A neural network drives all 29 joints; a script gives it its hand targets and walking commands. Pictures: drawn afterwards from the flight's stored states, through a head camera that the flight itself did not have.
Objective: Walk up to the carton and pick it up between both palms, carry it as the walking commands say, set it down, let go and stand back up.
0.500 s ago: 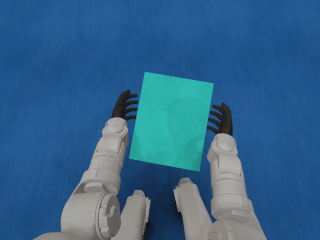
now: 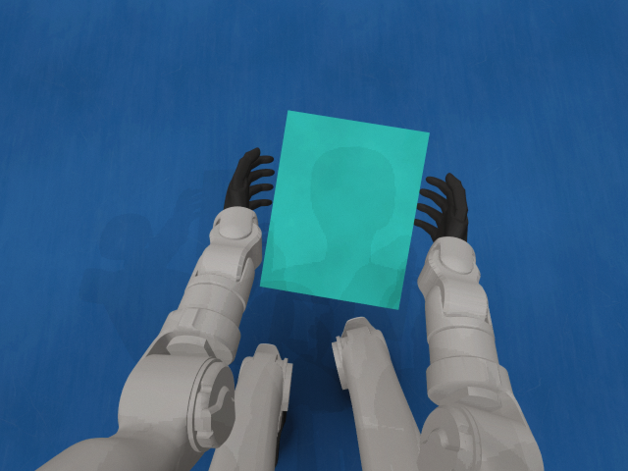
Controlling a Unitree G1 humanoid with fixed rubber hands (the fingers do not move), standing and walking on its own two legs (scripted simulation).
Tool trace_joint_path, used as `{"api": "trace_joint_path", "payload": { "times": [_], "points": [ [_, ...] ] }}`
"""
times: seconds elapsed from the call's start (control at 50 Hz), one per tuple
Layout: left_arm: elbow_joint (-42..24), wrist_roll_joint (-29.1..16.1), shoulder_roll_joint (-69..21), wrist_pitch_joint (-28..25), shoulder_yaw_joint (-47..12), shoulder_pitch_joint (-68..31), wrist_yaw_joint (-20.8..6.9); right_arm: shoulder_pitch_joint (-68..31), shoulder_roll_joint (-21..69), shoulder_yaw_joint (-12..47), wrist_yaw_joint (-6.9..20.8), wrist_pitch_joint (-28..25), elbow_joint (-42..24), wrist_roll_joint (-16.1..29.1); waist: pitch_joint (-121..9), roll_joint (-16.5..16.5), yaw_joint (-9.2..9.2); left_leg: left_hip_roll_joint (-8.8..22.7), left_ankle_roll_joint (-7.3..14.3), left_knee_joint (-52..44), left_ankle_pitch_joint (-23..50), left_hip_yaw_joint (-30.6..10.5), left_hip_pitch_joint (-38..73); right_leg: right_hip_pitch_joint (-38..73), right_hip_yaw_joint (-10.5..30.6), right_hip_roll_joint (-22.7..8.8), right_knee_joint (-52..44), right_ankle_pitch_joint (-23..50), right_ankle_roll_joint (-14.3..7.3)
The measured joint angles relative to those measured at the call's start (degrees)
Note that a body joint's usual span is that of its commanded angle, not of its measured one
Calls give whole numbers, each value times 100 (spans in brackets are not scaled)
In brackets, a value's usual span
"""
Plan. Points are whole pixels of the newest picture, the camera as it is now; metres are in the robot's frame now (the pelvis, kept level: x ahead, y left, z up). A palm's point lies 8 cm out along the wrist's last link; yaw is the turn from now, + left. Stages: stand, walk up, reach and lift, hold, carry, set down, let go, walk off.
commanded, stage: set down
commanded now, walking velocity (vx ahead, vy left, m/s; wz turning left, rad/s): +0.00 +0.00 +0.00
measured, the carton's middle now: (340, 212) +0.45 -0.08 -0.19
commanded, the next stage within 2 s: none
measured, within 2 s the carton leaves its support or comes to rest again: neither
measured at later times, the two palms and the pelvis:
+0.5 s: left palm (254, 209) +0.47 +0.05 -0.17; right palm (429, 237) +0.39 -0.21 -0.17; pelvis -0.03 +0.00 -0.07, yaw +2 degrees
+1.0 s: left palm (261, 213) +0.49 +0.05 -0.26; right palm (413, 239) +0.41 -0.22 -0.26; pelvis -0.03 +0.00 -0.14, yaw +3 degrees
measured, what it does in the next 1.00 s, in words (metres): lowers itself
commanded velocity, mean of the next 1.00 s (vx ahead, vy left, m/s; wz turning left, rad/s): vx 0.00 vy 0.00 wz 0.00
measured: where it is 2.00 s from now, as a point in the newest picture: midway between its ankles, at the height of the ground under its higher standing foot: (318, 416)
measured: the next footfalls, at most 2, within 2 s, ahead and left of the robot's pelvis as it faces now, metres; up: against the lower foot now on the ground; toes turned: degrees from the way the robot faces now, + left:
none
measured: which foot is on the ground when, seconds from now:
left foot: down 0.00-1.00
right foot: down 0.00-1.00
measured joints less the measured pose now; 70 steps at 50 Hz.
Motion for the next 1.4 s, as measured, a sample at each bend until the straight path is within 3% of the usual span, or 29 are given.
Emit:
{"api": "trace_joint_path", "payload": {
  "times": [0.5,1.2,1.4],
  "points": [
    [547,-91,437,230,14,-1414,-12,-1238,-208,-417,54,332,127,-218,458,45,-81,-178,-120,1371,-106,161,-1619,-1605,74,110,1328,-36,133],
    [1117,-533,1061,274,-588,-2713,-78,-2265,-691,-399,11,211,583,287,1403,6,-180,-338,-267,2966,-337,231,-3127,-3091,-67,145,2836,-191,216],
    [1442,-626,1198,239,-882,-3031,-81,-2482,-884,-448,122,53,974,475,1779,-91,-268,-437,-277,3320,-434,180,-3222,-3130,-207,-36,3187,-369,174]
  ]
}}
